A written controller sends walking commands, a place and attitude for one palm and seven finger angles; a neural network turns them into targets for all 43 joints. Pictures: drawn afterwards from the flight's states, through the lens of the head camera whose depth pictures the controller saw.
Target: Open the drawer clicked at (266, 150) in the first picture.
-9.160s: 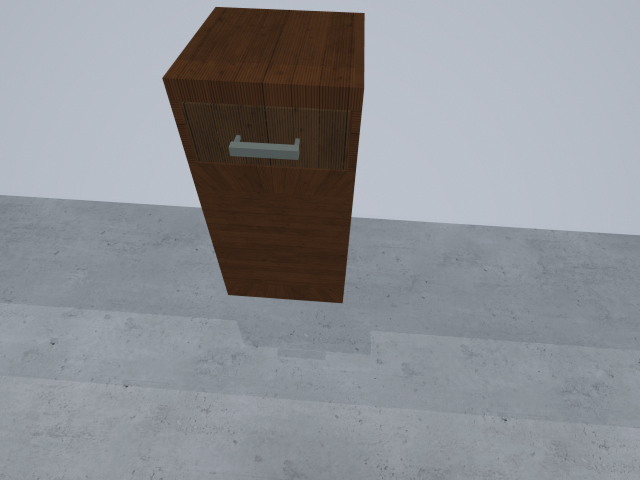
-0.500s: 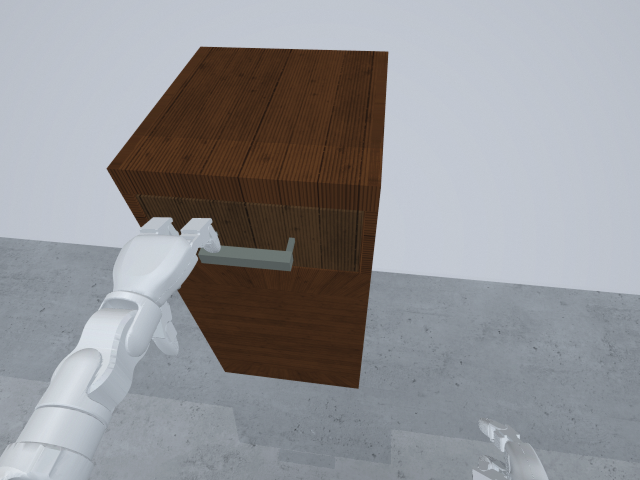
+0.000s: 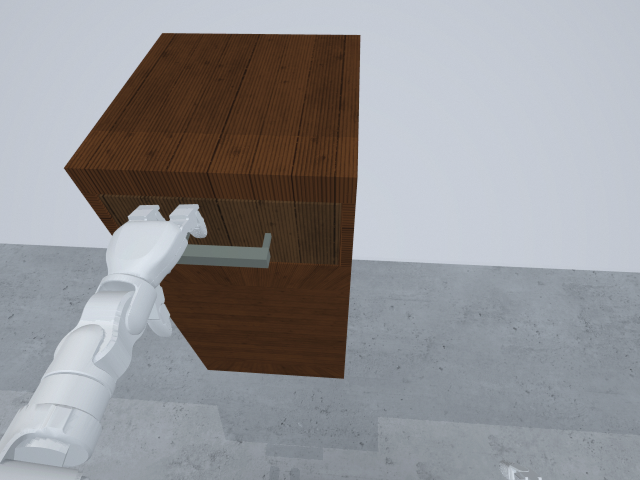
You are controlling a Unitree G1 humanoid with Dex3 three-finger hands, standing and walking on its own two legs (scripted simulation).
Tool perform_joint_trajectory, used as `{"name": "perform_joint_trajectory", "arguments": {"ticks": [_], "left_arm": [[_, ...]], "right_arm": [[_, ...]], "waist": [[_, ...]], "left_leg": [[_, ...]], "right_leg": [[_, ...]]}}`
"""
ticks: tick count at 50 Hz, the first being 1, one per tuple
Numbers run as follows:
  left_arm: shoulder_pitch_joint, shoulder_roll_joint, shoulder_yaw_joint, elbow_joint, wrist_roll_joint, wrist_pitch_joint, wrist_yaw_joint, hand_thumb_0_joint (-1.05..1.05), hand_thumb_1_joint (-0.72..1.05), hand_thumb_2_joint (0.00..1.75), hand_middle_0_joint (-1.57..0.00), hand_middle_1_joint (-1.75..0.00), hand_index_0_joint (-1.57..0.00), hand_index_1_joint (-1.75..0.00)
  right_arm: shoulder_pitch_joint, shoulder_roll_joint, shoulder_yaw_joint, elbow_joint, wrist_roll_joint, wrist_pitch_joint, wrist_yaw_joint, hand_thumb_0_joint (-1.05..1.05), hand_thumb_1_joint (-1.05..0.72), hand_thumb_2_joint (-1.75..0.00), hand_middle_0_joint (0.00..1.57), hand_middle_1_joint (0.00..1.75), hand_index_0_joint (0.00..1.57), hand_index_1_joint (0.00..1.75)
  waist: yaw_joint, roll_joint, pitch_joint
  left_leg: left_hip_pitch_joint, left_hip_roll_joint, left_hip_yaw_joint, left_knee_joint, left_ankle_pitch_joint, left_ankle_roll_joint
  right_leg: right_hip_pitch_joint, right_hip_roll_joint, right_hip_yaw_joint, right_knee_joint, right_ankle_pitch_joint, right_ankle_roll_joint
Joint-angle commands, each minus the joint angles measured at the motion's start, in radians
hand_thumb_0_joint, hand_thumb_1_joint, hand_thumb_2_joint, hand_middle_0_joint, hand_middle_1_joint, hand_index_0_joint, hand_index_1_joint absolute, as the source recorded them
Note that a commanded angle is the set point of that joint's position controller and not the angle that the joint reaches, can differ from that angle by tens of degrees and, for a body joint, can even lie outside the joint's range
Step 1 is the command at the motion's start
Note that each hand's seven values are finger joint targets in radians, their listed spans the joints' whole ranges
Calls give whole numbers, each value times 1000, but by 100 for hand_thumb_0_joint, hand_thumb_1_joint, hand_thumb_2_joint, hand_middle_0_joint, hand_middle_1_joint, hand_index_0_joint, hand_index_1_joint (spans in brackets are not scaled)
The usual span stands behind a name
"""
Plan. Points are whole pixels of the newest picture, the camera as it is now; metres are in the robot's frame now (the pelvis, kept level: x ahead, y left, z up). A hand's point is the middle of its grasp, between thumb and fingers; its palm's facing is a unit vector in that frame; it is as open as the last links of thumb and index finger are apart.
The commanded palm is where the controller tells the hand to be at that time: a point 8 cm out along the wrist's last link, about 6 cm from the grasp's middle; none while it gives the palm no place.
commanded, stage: move the hooked fingers above the handle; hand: left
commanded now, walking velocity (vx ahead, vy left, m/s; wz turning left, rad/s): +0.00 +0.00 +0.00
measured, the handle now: (223, 246) +0.48 +0.20 -0.05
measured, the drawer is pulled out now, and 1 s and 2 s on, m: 0.00 0.00 0.00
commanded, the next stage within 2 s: lower the fingers behind the handle in 1.38 s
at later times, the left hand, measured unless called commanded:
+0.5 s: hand (193, 252) +0.42 +0.22 +0.02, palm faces -0.06 -0.06 -1.00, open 13.8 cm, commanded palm +0.40 +0.22 +0.07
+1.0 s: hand (205, 248) +0.43 +0.20 +0.01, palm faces -0.06 -0.04 -1.00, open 13.6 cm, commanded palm +0.42 +0.21 +0.07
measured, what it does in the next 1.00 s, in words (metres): stands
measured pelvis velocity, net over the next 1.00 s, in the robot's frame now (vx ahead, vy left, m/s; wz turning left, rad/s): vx -0.01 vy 0.00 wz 0.00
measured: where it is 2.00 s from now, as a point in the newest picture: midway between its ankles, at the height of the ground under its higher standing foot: outside the picture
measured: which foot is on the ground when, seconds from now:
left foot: down 0.00-1.00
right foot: down 0.00-1.00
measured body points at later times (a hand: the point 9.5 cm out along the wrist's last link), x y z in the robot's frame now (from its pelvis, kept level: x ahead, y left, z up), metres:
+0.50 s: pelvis +0.00 +0.01 -0.01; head +0.06 +0.00 +0.44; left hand +0.42 +0.22 +0.07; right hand +0.08 -0.26 -0.14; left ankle -0.01 +0.10 -0.73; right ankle -0.02 -0.10 -0.73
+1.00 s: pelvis -0.01 +0.00 -0.01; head +0.05 +0.00 +0.43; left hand +0.43 +0.20 +0.06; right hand +0.04 -0.26 -0.14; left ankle -0.01 +0.10 -0.73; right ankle -0.02 -0.10 -0.73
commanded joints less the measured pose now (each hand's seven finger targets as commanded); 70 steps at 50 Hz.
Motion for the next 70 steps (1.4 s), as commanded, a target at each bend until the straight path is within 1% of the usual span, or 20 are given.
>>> {"name": "perform_joint_trajectory", "arguments": {"ticks": [1,4,6,9,12,16,19,23,24,26,33,35,38,43,54,58,60,62,67,70], "left_arm": [[-322,211,105,-148,-5,9,49,0,-50,30,-30,-120,-30,-120],[-357,181,76,-128,-3,8,47,0,-50,30,-30,-120,-30,-120],[-406,211,94,-89,8,6,52,0,-50,30,-30,-120,-30,-120],[-482,189,70,-79,22,-10,69,0,-50,30,-30,-120,-30,-120],[-522,224,101,-31,35,-16,90,0,-50,30,-30,-120,-30,-120],[-584,191,69,54,42,-2,106,0,-50,30,-30,-120,-30,-120],[-603,163,43,42,50,-4,111,0,-50,30,-30,-120,-30,-120],[-584,186,74,113,52,3,115,0,-50,30,-30,-120,-30,-120],[-606,132,25,122,50,9,116,0,-50,30,-30,-120,-30,-120],[-628,172,60,131,65,9,130,0,-50,30,-30,-120,-30,-120],[-686,177,73,172,83,23,178,0,-50,30,-30,-120,-30,-120],[-718,178,66,198,89,42,186,0,-50,30,-30,-120,-30,-120],[-752,169,59,183,92,56,196,0,-50,30,-30,-120,-30,-120],[-774,167,41,245,87,81,181,0,-50,30,-30,-120,-30,-120],[-741,204,65,249,82,40,153,0,-50,30,-30,-120,-30,-120],[-732,218,80,223,83,22,159,0,-50,30,-30,-120,-30,-120],[-711,219,79,252,86,32,160,0,-50,30,-30,-120,-30,-120],[-747,163,37,217,76,27,159,0,-50,30,-30,-120,-30,-120],[-810,164,34,170,71,10,160,0,-50,30,-30,-120,-30,-120],[-763,156,47,185,75,8,172,0,-50,30,-30,-120,-30,-120]], "right_arm": [[-26,-129,-43,-130,-4,-28,-3,0,-90,-90,20,30,20,30],[-15,-129,-45,-130,-2,-26,-2,0,-90,-90,20,30,20,30],[-7,-132,-39,-125,-4,-22,-7,0,-90,-90,20,30,20,30],[5,-129,-43,-120,-7,-23,-9,0,-90,-90,20,30,20,30],[22,-133,-45,-106,-11,-21,-9,0,-90,-90,20,30,20,30],[44,-137,-45,-95,-12,-22,-6,0,-90,-90,20,30,20,30],[58,-133,-50,-98,-16,-17,-3,0,-90,-90,20,30,20,30],[80,-142,-51,-90,-17,-6,-1,0,-90,-90,20,30,20,30],[83,-139,-51,-90,-17,-4,0,0,-90,-90,20,30,20,30],[94,-143,-53,-83,-20,-2,1,0,-90,-90,20,30,20,30],[123,-145,-56,-71,-29,1,3,0,-90,-90,20,30,20,30],[128,-151,-55,-64,-28,1,0,0,-90,-90,20,30,20,30],[134,-148,-56,-63,-27,1,1,0,-90,-90,20,30,20,30],[130,-149,-47,-64,-16,-1,-12,0,-90,-90,20,30,20,30],[133,-144,-39,-88,-15,-22,-30,0,-90,-90,20,30,20,30],[139,-144,-44,-84,-18,-24,-27,0,-90,-90,20,30,20,30],[134,-148,-41,-82,-16,-22,-28,0,-90,-90,20,30,20,30],[134,-143,-46,-81,-18,-26,-27,0,-90,-90,20,30,20,30],[149,-147,-52,-63,-22,-29,-27,0,-90,-90,20,30,20,30],[152,-145,-57,-57,-25,-27,-20,0,-90,-90,20,30,20,30]], "waist": [[-2,-23,-306],[-11,-23,-284],[-17,-54,-281],[-29,-15,-300],[-28,3,-327],[-51,-31,-323],[-46,27,-401],[-44,-26,-380],[-62,-30,-358],[-54,-25,-373],[-66,4,-426],[-79,-30,-396],[-77,1,-428],[-96,-35,-355],[-77,-16,-358],[-74,-12,-413],[-78,-17,-357],[-92,-4,-370],[-103,35,-409],[-87,36,-430]], "left_leg": [[152,6,-7,-21,370,16],[147,8,-8,-19,354,17],[114,4,-6,-16,319,20],[132,4,-9,-2,322,19],[127,3,-16,13,337,15],[104,8,-14,28,317,18],[143,7,-14,49,388,15],[103,10,-16,54,396,16],[95,10,-16,55,381,16],[93,13,-19,57,382,15],[96,15,-21,82,420,13],[63,16,-19,78,375,15],[88,15,-19,75,381,15],[44,13,-16,53,277,20],[12,4,-9,50,227,22],[28,4,-6,64,266,22],[5,5,-6,58,238,19],[30,5,-8,63,245,21],[86,9,-25,74,294,17],[116,12,-28,82,330,13]], "right_leg": [[131,-19,25,-57,373,-10],[106,-19,16,-57,346,-11],[106,-22,20,-56,332,-6],[69,-19,11,-41,305,-11],[52,-19,11,-23,303,-15],[11,-16,4,-17,289,-10],[20,-13,7,4,340,-15],[17,-10,6,10,356,-12],[5,-9,1,10,346,-12],[-6,-8,0,18,334,-15],[-30,-2,-3,42,346,-13],[-39,-3,-3,36,323,-11],[-31,-2,-4,33,319,-12],[-42,-4,0,5,247,-7],[-14,-8,12,-2,223,-7],[2,-8,17,9,264,-4],[-23,-6,10,4,237,-5],[-34,-7,10,1,233,-7],[-59,-2,2,16,250,-11],[-75,4,-5,24,259,-10]]}}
